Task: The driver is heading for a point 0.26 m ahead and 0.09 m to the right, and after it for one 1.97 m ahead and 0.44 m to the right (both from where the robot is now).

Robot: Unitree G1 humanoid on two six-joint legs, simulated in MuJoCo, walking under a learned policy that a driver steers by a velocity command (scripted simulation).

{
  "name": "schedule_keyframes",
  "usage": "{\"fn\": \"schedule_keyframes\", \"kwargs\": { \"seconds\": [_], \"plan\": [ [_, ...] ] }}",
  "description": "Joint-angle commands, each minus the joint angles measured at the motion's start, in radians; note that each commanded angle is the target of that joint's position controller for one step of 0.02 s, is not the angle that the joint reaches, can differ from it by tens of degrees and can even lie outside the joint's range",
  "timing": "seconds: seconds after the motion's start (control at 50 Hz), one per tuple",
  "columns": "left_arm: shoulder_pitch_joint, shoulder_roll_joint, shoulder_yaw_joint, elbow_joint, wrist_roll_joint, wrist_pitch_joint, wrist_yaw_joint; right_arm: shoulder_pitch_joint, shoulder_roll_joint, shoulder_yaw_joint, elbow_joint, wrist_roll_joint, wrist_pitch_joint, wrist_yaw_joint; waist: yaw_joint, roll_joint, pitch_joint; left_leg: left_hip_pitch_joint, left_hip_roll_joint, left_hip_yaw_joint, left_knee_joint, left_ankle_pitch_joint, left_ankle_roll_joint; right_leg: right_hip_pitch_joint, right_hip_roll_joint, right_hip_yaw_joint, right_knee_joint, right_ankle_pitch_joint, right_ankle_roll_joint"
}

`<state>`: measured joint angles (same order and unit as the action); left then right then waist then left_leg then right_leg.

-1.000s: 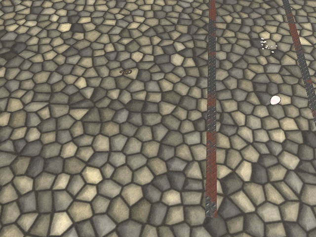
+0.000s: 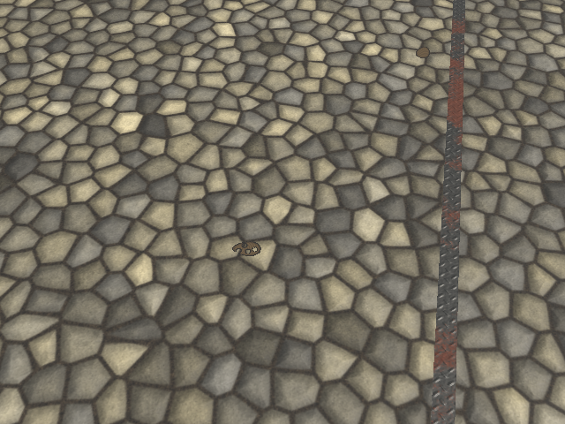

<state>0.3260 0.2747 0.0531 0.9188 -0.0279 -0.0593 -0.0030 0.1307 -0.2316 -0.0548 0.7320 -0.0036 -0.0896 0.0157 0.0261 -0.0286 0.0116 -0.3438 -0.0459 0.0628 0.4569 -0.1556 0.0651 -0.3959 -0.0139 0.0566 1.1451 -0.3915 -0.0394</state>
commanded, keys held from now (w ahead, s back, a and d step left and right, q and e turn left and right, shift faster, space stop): w+e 0.06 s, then e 0.48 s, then no key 0.46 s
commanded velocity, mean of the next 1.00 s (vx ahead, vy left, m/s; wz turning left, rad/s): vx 0.15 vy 0.00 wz -0.36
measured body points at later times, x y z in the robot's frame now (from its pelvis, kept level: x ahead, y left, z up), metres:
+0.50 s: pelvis +0.19 -0.05 -0.01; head +0.25 -0.08 +0.44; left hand +0.42 +0.18 -0.10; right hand +0.26 -0.36 -0.13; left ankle +0.15 +0.10 -0.64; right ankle +0.27 -0.15 -0.74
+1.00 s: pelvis +0.26 -0.02 +0.00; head +0.28 -0.01 +0.45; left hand +0.49 +0.16 -0.12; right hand +0.26 -0.31 -0.11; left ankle +0.30 +0.09 -0.74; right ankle +0.25 -0.15 -0.74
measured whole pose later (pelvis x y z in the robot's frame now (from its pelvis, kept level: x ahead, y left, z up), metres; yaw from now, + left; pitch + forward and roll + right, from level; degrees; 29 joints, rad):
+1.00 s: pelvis +0.26 -0.02 +0.00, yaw -23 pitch +0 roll +0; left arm 0.17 0.26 0.05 0.72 0.02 0.04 0.01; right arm 0.20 -0.23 -0.03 0.82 -0.02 -0.03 -0.01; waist 0.00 -0.03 0.03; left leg -0.25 0.00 -0.02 0.54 -0.29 0.00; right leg -0.30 0.05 0.10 0.50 -0.18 0.01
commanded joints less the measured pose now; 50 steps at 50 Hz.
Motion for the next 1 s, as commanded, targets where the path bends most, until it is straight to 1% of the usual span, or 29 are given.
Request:
{"fn": "schedule_keyframes", "kwargs": {
  "seconds": [0.02,0.06,0.1,0.14,0.2,0.28,0.32,0.34,0.36,0.38,0.4,0.42,0.44,0.46,0.48,0.5,0.54,0.6,0.68,0.74,0.78,0.8,0.82,0.84,0.86,0.88,0.92,0.96,1.0],
  "plan": [
    [0.003,0.078,0.027,-0.066,-0.003,0.005,0.009,0.054,-0.084,-0.027,-0.011,-0.01,-0.023,0.0,-0.021,0.106,-0.042,0.209,0.291,-0.282,-0.28,0.094,0.15,-0.219,-0.109,0.057,0.0,0.101,0.017],
    [-0.015,0.06,0.029,-0.078,-0.003,0.021,0.012,0.055,-0.102,-0.034,0.012,-0.01,-0.034,-0.001,-0.009,0.097,-0.018,0.169,0.291,-0.205,-0.319,0.147,0.151,-0.239,-0.118,0.06,-0.04,0.153,0.033],
    [-0.06,0.059,0.032,-0.101,0.009,0.026,0.017,0.052,-0.125,-0.04,0.03,-0.02,-0.034,-0.011,-0.004,0.081,0.009,0.16,0.285,-0.11,-0.302,0.4,0.143,-0.271,-0.105,0.062,-0.116,0.231,0.054],
    [-0.09,0.045,0.028,-0.122,0.017,0.02,0.008,0.039,-0.14,-0.041,0.039,-0.016,-0.024,-0.024,-0.002,0.09,0.006,0.149,0.246,0.001,-0.276,0.543,0.114,-0.227,-0.089,0.017,-0.257,0.347,0.059],
    [-0.202,0.02,0.015,-0.169,0.024,0.016,-0.015,0.071,-0.162,-0.043,0.059,-0.005,-0.006,-0.046,-0.05,0.089,-0.004,0.165,0.229,0.08,-0.243,0.554,0.089,-0.149,-0.059,-0.051,-0.44,0.506,0.053],
    [-0.237,0.06,0.027,-0.224,0.027,0.03,-0.042,0.083,-0.197,-0.056,0.076,0.021,0.026,-0.057,-0.045,0.108,-0.026,0.309,0.296,0.074,-0.132,0.586,0.072,-0.149,-0.039,-0.069,-0.524,0.378,0.016],
    [-0.165,0.1,0.045,-0.222,0.032,0.032,-0.051,0.054,-0.215,-0.064,0.066,0.035,0.04,-0.066,0.0,0.121,-0.057,0.332,0.3,0.077,0.013,0.707,0.046,-0.062,0.006,-0.104,-0.565,0.281,-0.021],
    [-0.064,0.136,0.064,-0.197,0.03,0.027,-0.05,0.046,-0.209,-0.063,0.06,0.037,0.048,-0.069,0.05,0.09,-0.104,0.317,0.258,0.1,0.171,0.687,0.011,0.067,0.044,-0.119,-0.654,0.349,-0.05],
    [0.011,0.22,0.092,-0.189,0.029,0.026,-0.031,0.096,-0.193,-0.055,0.053,0.014,0.046,-0.065,0.072,-0.033,-0.171,0.174,0.18,0.12,0.419,0.449,-0.057,0.28,-0.025,0.011,-0.69,0.742,-0.105],
    [-0.001,0.307,0.101,-0.207,0.035,0.034,-0.009,0.188,-0.091,-0.022,0.025,-0.045,0.037,-0.048,-0.021,-0.273,-0.268,-0.191,0.012,0.101,0.78,-0.488,-0.134,0.587,-0.279,0.368,-0.591,1.259,-0.283],
    [0.006,0.272,0.085,-0.24,0.045,0.029,-0.015,0.216,-0.121,-0.014,0.028,-0.019,0.024,-0.029,0.015,-0.185,-0.48,-0.271,-0.03,-0.139,0.968,-0.591,-0.14,0.678,-0.382,0.597,-0.664,1.107,-0.421],
    [-0.052,0.225,0.078,-0.267,0.041,0.031,-0.019,0.124,-0.172,-0.026,0.011,0.019,0.026,-0.024,0.042,-0.081,-0.411,-0.33,0.015,-0.179,0.973,-0.496,-0.121,0.605,-0.324,0.506,-0.712,0.904,-0.381],
    [-0.117,0.183,0.068,-0.274,0.021,0.033,-0.015,0.063,-0.17,-0.026,-0.001,0.019,0.035,-0.034,0.025,-0.018,-0.291,-0.364,0.051,-0.167,0.904,-0.405,-0.113,0.491,-0.268,0.415,-0.738,0.741,-0.317],
    [-0.154,0.153,0.059,-0.28,0.011,0.04,-0.007,0.034,-0.17,-0.029,0.004,0.003,0.049,-0.05,0.006,0.029,-0.209,-0.346,0.077,-0.164,0.831,-0.348,-0.116,0.365,-0.231,0.371,-0.771,0.633,-0.274],
    [-0.175,0.142,0.054,-0.284,0.014,0.047,0.0,0.029,-0.179,-0.034,-0.005,-0.004,0.063,-0.059,-0.021,0.011,-0.168,-0.283,0.085,-0.166,0.766,-0.316,-0.115,0.253,-0.201,0.346,-0.799,0.568,-0.254],
    [-0.187,0.145,0.054,-0.292,0.025,0.053,0.003,0.037,-0.174,-0.036,-0.008,-0.004,0.074,-0.06,-0.039,-0.02,-0.151,-0.23,0.075,-0.158,0.717,-0.297,-0.115,0.185,-0.176,0.332,-0.819,0.533,-0.24],
    [-0.188,0.163,0.062,-0.304,0.034,0.059,0.012,0.055,-0.143,-0.029,-0.006,-0.004,0.079,-0.063,-0.049,-0.054,-0.149,-0.188,0.054,-0.142,0.602,-0.275,-0.126,0.138,-0.146,0.302,-0.824,0.558,-0.23],
    [-0.183,0.172,0.064,-0.311,0.03,0.068,0.029,0.055,-0.129,-0.023,0.004,-0.003,0.087,-0.066,-0.039,-0.06,-0.186,-0.144,0.06,-0.139,0.499,-0.205,-0.147,0.126,-0.14,0.28,-0.815,0.489,-0.214],
    [-0.189,0.149,0.052,-0.31,0.039,0.082,0.033,0.018,-0.13,-0.02,-0.007,0.003,0.095,-0.062,-0.017,-0.107,-0.148,-0.082,0.069,-0.13,0.395,-0.165,-0.147,0.07,-0.119,0.296,-0.839,0.23,-0.187],
    [-0.177,0.135,0.041,-0.301,0.043,0.088,0.028,0.012,-0.133,-0.019,-0.011,0.005,0.082,-0.052,-0.002,-0.123,-0.123,-0.037,0.069,-0.118,0.276,-0.185,-0.129,0.092,-0.13,0.333,-0.818,0.18,-0.178],
    [-0.183,0.115,0.028,-0.294,0.035,0.093,0.026,0.057,-0.116,-0.017,0.006,0.003,0.07,-0.039,-0.035,-0.115,-0.116,0.076,0.056,-0.09,0.07,-0.086,-0.098,0.084,-0.11,0.327,-0.775,0.18,-0.144],
    [-0.147,0.098,0.021,-0.279,0.032,0.092,0.026,0.068,-0.125,-0.017,0.011,-0.007,0.065,-0.032,-0.037,-0.09,-0.107,0.145,0.074,-0.101,-0.025,-0.008,-0.075,0.061,-0.079,0.304,-0.75,0.156,-0.103],
    [-0.111,0.074,0.014,-0.273,0.041,0.085,0.025,0.077,-0.182,-0.025,0.004,-0.029,0.062,-0.03,-0.014,0.017,-0.102,0.198,0.205,-0.228,-0.075,0.078,-0.025,0.005,-0.017,0.237,-0.647,0.089,-0.045],
    [-0.082,0.063,0.016,-0.287,0.037,0.075,0.019,0.03,-0.234,-0.035,0.007,-0.04,0.065,-0.032,0.052,0.232,-0.072,0.136,0.312,-0.353,-0.108,0.149,0.08,-0.028,0.098,0.084,-0.583,-0.015,0.004],
    [-0.136,0.103,0.023,-0.292,0.051,0.067,0.021,-0.005,-0.172,-0.021,-0.008,-0.042,0.062,-0.03,0.017,0.242,-0.065,0.053,0.349,-0.409,-0.152,0.085,0.132,0.036,0.068,0.066,-0.546,-0.025,0.035],
    [-0.161,0.119,0.032,-0.288,0.047,0.067,0.02,-0.037,-0.148,-0.013,-0.013,-0.033,0.057,-0.031,0.015,0.209,-0.057,0.045,0.308,-0.368,-0.144,0.037,0.109,0.079,0.055,0.057,-0.543,0.029,0.043],
    [-0.185,0.077,0.023,-0.281,0.056,0.081,0.02,-0.021,-0.161,-0.015,0.003,-0.007,0.05,-0.031,-0.001,0.203,-0.044,0.055,0.236,-0.295,-0.118,-0.027,0.044,0.132,0.043,0.05,-0.621,0.156,0.052],
    [-0.189,0.058,0.016,-0.277,0.053,0.088,0.016,0.02,-0.143,-0.005,0.019,-0.012,0.045,-0.029,-0.009,0.184,-0.042,0.039,0.191,-0.254,-0.095,-0.022,0.002,0.208,0.021,0.066,-0.665,0.253,0.045],
    [-0.159,0.079,0.023,-0.258,0.046,0.091,0.014,0.048,-0.14,0.0,0.027,-0.016,0.046,-0.026,-0.017,0.131,-0.031,0.027,0.153,-0.205,-0.095,-0.133,-0.024,0.206,0.017,0.074,-0.662,0.238,0.022]
  ]
}}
